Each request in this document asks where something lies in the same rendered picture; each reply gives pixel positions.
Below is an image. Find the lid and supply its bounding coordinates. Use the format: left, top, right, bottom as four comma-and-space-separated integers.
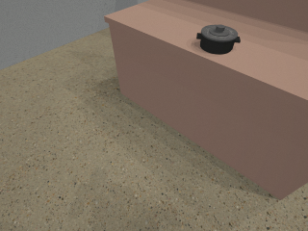
201, 24, 238, 42

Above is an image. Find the table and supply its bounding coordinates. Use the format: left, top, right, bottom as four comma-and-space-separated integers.
104, 0, 308, 200

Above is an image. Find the knob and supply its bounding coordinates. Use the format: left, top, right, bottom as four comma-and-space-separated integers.
216, 24, 225, 32

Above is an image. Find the pot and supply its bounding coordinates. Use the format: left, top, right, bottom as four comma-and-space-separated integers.
196, 33, 241, 55

